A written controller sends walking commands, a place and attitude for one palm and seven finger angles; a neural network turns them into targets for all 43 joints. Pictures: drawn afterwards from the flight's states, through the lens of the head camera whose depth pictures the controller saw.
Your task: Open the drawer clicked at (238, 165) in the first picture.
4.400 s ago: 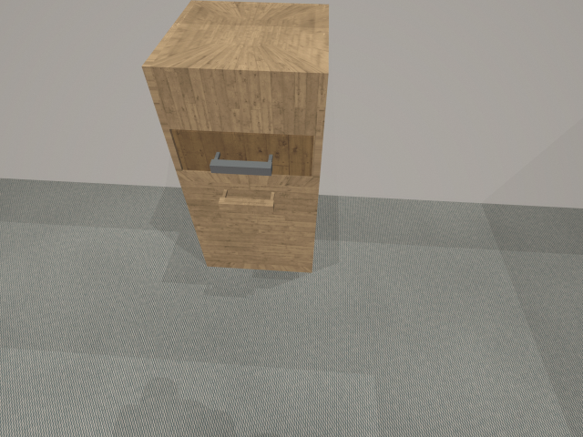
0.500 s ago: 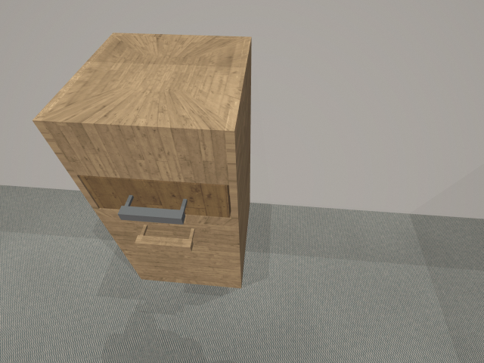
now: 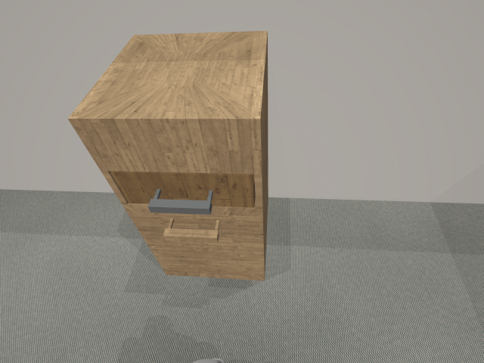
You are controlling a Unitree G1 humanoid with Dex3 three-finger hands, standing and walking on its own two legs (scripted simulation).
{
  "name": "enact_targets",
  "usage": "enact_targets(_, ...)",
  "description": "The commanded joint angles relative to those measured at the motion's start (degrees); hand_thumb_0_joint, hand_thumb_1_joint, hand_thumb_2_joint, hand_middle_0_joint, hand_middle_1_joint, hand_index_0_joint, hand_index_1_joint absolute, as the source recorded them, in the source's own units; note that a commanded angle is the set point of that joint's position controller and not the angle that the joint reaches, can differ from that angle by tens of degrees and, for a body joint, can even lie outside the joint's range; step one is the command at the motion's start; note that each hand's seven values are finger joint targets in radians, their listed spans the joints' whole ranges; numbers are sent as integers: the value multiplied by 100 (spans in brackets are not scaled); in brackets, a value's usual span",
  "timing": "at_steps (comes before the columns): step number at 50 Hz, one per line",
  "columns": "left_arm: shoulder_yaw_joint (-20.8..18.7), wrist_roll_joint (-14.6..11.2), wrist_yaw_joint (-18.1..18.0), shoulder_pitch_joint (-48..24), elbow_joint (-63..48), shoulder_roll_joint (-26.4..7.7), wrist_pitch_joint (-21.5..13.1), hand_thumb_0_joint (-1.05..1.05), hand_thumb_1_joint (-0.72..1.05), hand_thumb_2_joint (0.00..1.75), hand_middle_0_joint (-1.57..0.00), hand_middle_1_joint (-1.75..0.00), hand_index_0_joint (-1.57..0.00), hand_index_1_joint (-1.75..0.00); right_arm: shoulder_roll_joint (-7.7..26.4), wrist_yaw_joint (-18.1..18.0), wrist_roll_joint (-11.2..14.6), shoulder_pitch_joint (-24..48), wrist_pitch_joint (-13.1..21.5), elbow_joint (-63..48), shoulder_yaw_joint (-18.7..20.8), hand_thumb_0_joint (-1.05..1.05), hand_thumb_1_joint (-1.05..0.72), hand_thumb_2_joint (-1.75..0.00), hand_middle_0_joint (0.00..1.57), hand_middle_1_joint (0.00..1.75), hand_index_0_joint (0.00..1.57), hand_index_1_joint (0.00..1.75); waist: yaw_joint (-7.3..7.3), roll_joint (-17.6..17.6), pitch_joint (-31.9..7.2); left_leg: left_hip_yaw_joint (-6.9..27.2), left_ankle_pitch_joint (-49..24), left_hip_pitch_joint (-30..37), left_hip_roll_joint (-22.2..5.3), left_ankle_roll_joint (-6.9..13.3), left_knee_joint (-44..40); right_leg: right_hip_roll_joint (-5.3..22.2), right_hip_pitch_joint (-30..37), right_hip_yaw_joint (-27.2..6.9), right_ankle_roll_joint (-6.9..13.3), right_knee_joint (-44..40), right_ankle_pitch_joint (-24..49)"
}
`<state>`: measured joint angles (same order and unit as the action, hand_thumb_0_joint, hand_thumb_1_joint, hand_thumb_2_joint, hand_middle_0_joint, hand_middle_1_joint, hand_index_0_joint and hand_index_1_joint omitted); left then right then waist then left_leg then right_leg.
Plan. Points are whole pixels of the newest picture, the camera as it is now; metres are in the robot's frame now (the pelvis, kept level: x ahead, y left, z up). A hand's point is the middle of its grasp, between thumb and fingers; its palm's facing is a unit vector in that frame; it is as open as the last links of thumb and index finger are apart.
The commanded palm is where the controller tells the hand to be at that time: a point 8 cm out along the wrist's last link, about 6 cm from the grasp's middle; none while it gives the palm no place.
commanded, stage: come to a stop and stand still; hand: left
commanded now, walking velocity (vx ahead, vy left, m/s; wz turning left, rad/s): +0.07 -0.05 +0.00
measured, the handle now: (182, 199) +0.54 +0.23 -0.15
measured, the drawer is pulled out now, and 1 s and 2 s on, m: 0.00 0.00 0.00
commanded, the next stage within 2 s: look again from close up in 0.76 s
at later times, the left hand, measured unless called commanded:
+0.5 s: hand out of the picture +0.00 +0.18 -0.17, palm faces +0.03 -0.99 -0.15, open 7.4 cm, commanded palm none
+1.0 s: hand out of the picture +0.04 +0.21 -0.17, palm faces +0.00 -0.98 -0.21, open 7.4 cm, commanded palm none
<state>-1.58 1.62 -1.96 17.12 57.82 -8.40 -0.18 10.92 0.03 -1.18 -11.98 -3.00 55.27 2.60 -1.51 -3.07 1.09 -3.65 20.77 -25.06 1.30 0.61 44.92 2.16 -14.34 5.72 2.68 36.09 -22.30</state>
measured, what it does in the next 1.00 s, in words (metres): steps on the spot: left foot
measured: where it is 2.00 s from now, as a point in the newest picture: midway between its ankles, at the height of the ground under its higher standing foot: outside the picture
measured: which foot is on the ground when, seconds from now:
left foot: up 0.00-0.12, down 0.14-1.00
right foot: down 0.00-1.00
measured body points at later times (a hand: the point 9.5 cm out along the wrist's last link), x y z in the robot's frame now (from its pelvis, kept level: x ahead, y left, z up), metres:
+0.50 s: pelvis +0.02 +0.02 +0.01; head +0.03 +0.03 +0.46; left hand +0.00 +0.23 -0.15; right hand -0.01 -0.17 -0.15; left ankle +0.02 +0.15 -0.73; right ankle -0.03 -0.09 -0.73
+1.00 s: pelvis +0.02 +0.04 +0.00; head +0.03 +0.04 +0.45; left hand +0.04 +0.26 -0.15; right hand +0.03 -0.19 -0.15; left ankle +0.02 +0.15 -0.73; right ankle -0.03 -0.09 -0.73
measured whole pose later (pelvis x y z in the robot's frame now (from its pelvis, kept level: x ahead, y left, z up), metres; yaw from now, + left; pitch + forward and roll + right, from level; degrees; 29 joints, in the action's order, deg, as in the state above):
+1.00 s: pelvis +0.02 +0.04 +0.00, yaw -1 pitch -1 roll +0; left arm 0.3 0.5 -2.4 16.4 61.3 -9.1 -1.0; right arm 9.6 -1.4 -0.7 -16.5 0.7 61.4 -1.1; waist 0.0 -0.3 1.3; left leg -2.9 17.6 -14.0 -0.9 0.6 32.6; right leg 2.6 -9.0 4.0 -0.8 31.2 -21.0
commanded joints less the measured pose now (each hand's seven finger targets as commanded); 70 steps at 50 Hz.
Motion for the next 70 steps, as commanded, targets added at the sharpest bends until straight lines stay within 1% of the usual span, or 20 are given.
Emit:
enact_targets(1,-136,30,7,25,-224,-833,-194,0,90,90,-20,-30,-20,-30,160,42,18,-271,249,-77,-51,0,-90,-90,20,30,20,30,185,1367,279,159,103,203,-297,-57,-256,1242,15,-1249,684,-1974,1826)
enact_targets(3,-119,-23,55,206,-53,-868,-174,0,90,90,-20,-30,-20,-30,26,-2,25,-427,325,126,-126,0,-90,-90,20,30,20,30,160,995,158,-43,-526,1107,-144,-78,-1422,926,-80,-904,481,-1661,1594)
enact_targets(4,-104,-50,75,259,46,-834,-158,0,90,90,-20,-30,-20,-30,27,-27,22,-581,378,243,-157,0,-90,-90,20,30,20,30,197,863,75,4,-929,1532,-165,-64,-1945,738,-165,-774,312,-1399,1320)
enact_targets(5,-71,-60,94,357,91,-718,-144,0,90,90,-20,-30,-20,-30,146,-56,29,-677,435,337,-148,0,-90,-90,20,30,20,30,158,447,72,282,-1423,1811,-385,21,-2143,507,-291,-628,135,-1120,1071)
enact_targets(6,-54,-67,93,536,134,-555,-122,0,90,90,-20,-30,-20,-30,378,-97,9,-744,478,363,-136,0,-90,-90,20,30,20,30,76,-55,23,757,-1901,1877,-825,199,-2204,279,-440,-539,14,-885,763)
enact_targets(7,-41,-51,79,603,155,-453,-106,0,90,90,-20,-30,-20,-30,515,-125,-4,-773,458,388,-117,0,-90,-90,20,30,20,30,39,-223,166,960,-1757,1508,-1104,346,-2303,143,-324,-409,-47,-892,315)
enact_targets(8,-31,-63,87,612,235,-387,-118,0,90,90,-20,-30,-20,-30,468,-158,6,-728,464,457,-142,0,-90,-90,20,30,20,30,5,-134,163,988,-1819,1319,-1092,389,-2341,115,-117,-371,-68,-963,545)
enact_targets(10,-15,-85,81,574,392,-414,-102,0,90,90,-20,-30,-20,-30,357,-186,44,-673,478,561,-175,0,-90,-90,20,30,20,30,-24,-506,214,896,-1874,1113,-988,365,-2527,185,278,-360,-104,-1055,780)
enact_targets(13,27,-91,70,639,597,-406,-135,0,90,90,-20,-30,-20,-30,209,-218,57,-719,473,665,-221,0,-90,-90,20,30,20,30,13,35,162,575,-1994,1350,-740,185,-2241,343,402,-521,-55,-1378,1440)
enact_targets(15,37,-98,59,575,640,-398,-131,0,90,90,-20,-30,-20,-30,149,-230,66,-845,465,761,-235,0,-90,-90,20,30,20,30,64,127,182,552,-1987,1424,-734,153,-2289,349,434,-492,-62,-1438,1520)
enact_targets(21,62,-96,32,598,718,-282,-114,0,90,90,-20,-30,-20,-30,63,-238,67,-977,453,881,-247,0,-90,-90,20,30,20,30,68,199,372,538,-1677,1343,-719,131,-2466,349,406,-469,-83,-1577,1307)
enact_targets(32,58,-95,-8,706,727,-200,-130,0,90,90,-20,-30,-20,-30,-32,-248,61,-1108,469,963,-253,0,-90,-90,20,30,20,30,70,302,319,537,-1964,1478,-696,147,-2450,373,453,-462,-91,-1582,1511)
enact_targets(33,124,-9,-231,836,749,-488,-296,0,90,90,-20,-30,-20,-30,324,-125,110,-388,524,515,-229,0,-90,-90,20,30,20,30,-83,478,788,392,-2063,781,-685,-48,-1218,650,51,-925,-158,-1729,3299)
enact_targets(34,73,-49,-197,601,462,-660,-309,0,90,90,-20,-30,-20,-30,-33,-96,60,-719,441,358,-206,0,-90,-90,20,30,20,30,294,504,570,393,-618,933,-544,-3,-1374,860,-82,-977,1,-1742,2194)
enact_targets(36,92,-80,-134,235,270,-636,-299,0,90,90,-20,-30,-20,-30,61,-59,17,-1021,381,416,-248,0,-90,-90,20,30,20,30,380,440,231,367,-687,1080,-526,62,-1459,560,-126,-786,99,-1539,714)
enact_targets(39,108,-97,-93,400,212,-518,-262,0,90,90,-20,-30,-20,-30,201,-93,26,-1016,489,381,-262,0,-90,-90,20,30,20,30,257,39,-82,539,-1755,1073,-629,170,-1588,334,280,-595,46,-998,1350)
enact_targets(42,118,-111,-83,463,224,-499,-198,0,90,90,-20,-30,-20,-30,299,-135,34,-900,490,360,-275,0,-90,-90,20,30,20,30,178,285,-24,571,-2010,1064,-679,222,-1633,311,402,-554,0,-915,1533)
enact_targets(49,113,-108,-56,376,180,-619,-90,0,90,90,-20,-30,-20,-30,406,-139,40,-669,433,422,-286,0,-90,-90,20,30,20,30,125,257,458,581,-1528,994,-659,213,-1969,325,233,-552,-80,-1111,1050)
enact_targets(59,106,-105,-25,324,198,-736,-88,0,90,90,-20,-30,-20,-30,500,-137,45,-574,445,506,-297,0,-90,-90,20,30,20,30,118,258,151,544,-1869,1333,-665,195,-2109,393,458,-516,-136,-1252,1374)
enact_targets(70,119,-102,-37,448,380,-662,-89,0,90,90,-20,-30,-20,-30,443,-168,66,-598,446,705,-313,0,-90,-90,20,30,20,30,112,289,222,532,-2158,1505,-697,195,-2188,393,519,-496,-157,-1361,1596)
